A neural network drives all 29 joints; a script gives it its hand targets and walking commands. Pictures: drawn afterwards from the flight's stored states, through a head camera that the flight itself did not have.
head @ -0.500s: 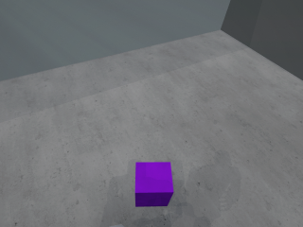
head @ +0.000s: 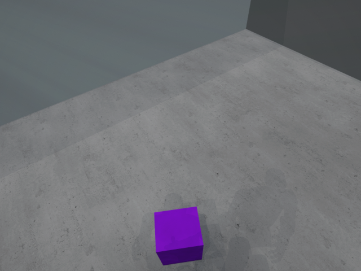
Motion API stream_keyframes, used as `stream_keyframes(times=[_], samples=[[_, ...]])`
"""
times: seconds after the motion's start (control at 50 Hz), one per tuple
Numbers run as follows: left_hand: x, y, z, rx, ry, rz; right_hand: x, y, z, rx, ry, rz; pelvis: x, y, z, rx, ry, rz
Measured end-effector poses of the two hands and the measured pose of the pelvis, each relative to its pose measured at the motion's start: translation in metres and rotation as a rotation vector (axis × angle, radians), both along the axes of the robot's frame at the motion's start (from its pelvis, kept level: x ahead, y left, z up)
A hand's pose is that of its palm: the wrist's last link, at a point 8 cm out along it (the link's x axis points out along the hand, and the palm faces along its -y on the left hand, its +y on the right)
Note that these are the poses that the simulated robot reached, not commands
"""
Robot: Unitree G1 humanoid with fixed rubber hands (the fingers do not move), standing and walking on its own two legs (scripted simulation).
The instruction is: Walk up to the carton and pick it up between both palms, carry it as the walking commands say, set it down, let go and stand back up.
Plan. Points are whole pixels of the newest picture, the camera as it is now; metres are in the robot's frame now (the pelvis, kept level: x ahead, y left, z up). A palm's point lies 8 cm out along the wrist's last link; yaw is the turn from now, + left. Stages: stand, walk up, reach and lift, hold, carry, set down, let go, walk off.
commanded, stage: walk up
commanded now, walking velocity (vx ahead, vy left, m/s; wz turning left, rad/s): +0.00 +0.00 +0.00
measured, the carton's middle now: (179, 237) +0.37 +0.03 -0.63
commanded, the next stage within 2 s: stand in 1.46 s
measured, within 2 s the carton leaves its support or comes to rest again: neither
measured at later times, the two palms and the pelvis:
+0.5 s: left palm out of the picture +0.01 +0.23 -0.15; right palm out of the picture +0.00 -0.23 -0.15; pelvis -0.01 +0.00 -0.01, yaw +0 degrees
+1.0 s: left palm out of the picture -0.02 +0.19 -0.13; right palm out of the picture -0.01 -0.23 -0.15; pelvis -0.01 -0.02 +0.01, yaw +1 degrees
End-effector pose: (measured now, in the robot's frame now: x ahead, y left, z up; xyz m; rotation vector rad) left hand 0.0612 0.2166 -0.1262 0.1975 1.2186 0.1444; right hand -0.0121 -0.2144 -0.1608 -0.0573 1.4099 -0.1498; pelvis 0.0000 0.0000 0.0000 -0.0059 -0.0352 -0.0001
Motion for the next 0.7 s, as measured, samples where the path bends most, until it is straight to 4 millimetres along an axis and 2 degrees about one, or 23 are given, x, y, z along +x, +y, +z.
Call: stream_keyframes(times=[0.1, 0.18, 0.32, 0.44, 0.52, 0.62, 0.7], samples=[[0.009, -0.005, -0.003, -0.015, -0.002, 0.005, -0.005, 0.0, 0.006, -0.009, 0.021, -0.003, 0.002, -0.004, 0.002, 0.011, 0.001, -0.006], [0.008, -0.005, -0.004, -0.021, 0.006, 0.017, -0.009, -0.003, 0.011, -0.021, 0.044, 0.004, 0.005, -0.005, 0.004, 0.016, 0.003, 0.002], [-0.015, 0.002, -0.008, -0.014, 0.075, 0.037, -0.001, -0.008, 0.011, -0.04, 0.036, 0.011, 0.007, -0.004, 0.003, 0.014, 0.005, 0.001], [-0.039, 0.014, -0.016, -0.001, 0.12, 0.067, 0.011, -0.013, 0.006, -0.071, 0.0, 0.029, -0.008, 0.002, -0.004, 0.002, 0.005, 0.005], [-0.05, 0.019, -0.019, -0.006, 0.15, 0.06, 0.011, -0.01, 0.01, -0.083, -0.025, 0.037, -0.012, 0.005, -0.004, 0.002, 0.012, 0.006], [-0.05, 0.016, -0.011, -0.01, 0.131, 0.061, 0.008, -0.013, 0.018, -0.081, -0.023, 0.045, -0.011, -0.002, 0.003, -0.007, 0.038, 0.025], [-0.057, 0.006, -0.013, 0.005, 0.104, 0.08, 0.017, -0.021, 0.009, -0.059, -0.033, 0.061, -0.015, -0.013, -0.003, 0.017, 0.044, 0.006]])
